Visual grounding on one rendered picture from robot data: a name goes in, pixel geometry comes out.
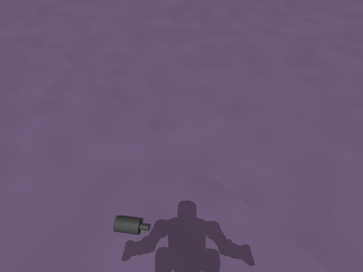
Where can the bottle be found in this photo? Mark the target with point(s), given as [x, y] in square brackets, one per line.
[130, 225]

